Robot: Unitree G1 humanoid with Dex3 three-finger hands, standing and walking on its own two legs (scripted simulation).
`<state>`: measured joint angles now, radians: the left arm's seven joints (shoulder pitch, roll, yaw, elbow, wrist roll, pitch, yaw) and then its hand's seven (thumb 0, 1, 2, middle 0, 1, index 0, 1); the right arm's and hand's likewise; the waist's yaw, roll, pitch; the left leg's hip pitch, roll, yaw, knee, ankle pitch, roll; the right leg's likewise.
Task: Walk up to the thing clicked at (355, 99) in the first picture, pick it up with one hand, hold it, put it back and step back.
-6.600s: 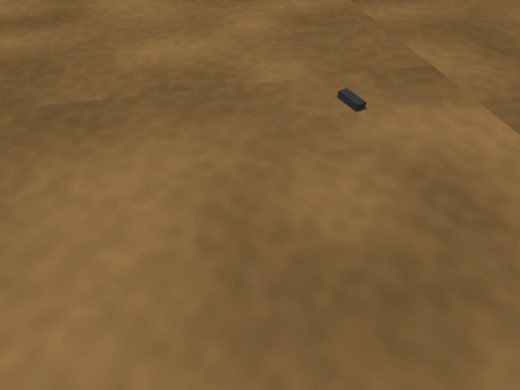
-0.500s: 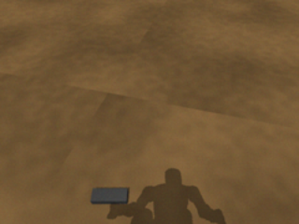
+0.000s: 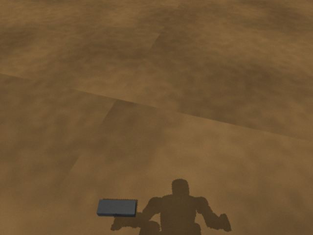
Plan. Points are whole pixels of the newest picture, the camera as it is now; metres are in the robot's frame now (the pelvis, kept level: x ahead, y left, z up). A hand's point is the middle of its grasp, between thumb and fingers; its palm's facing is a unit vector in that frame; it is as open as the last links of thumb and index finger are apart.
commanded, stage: walk up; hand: left
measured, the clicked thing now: (117, 208) +0.44 +0.24 -0.74
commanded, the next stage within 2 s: stand in 0.34 s
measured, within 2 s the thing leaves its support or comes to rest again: neither
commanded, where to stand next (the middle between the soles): +0.05 -0.05 m, yaw -1 degrees
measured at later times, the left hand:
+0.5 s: hand out of the picture +0.09 +0.25 -0.15, palm faces -0.01 -0.95 -0.31, open 7.4 cm
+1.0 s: hand out of the picture +0.09 +0.26 -0.15, palm faces -0.03 -0.94 -0.34, open 7.4 cm
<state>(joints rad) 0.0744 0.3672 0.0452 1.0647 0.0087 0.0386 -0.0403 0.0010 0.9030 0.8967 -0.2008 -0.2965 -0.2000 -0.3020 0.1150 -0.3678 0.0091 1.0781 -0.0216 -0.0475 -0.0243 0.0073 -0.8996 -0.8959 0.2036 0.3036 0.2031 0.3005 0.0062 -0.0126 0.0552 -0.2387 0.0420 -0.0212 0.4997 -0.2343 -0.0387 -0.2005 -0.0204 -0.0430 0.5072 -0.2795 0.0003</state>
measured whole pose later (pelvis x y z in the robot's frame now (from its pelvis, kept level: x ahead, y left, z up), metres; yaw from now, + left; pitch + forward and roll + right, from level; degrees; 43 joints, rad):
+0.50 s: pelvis +0.00 +0.00 +0.01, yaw +0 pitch -2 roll +0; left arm 0.08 0.34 0.02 1.12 0.00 0.01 -0.02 0.00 0.90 0.90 -0.20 -0.30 -0.20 -0.30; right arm 0.08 -0.36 0.01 1.12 -0.02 -0.02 0.00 0.01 -0.90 -0.90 0.20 0.30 0.20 0.30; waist 0.00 0.01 0.07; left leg -0.17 0.04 -0.02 0.39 -0.18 -0.04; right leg -0.13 -0.02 -0.05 0.38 -0.22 0.01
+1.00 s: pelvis +0.01 +0.01 +0.01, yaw +0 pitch -2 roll +0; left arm 0.09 0.35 0.00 1.15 0.00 -0.01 -0.01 0.00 0.90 0.90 -0.20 -0.30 -0.20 -0.30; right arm 0.07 -0.35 0.00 1.15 -0.02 -0.01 0.01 0.01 -0.90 -0.90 0.20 0.30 0.20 0.30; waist 0.00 0.00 0.06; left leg -0.14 0.03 -0.01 0.32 -0.15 -0.03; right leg -0.10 -0.03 -0.03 0.32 -0.19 0.02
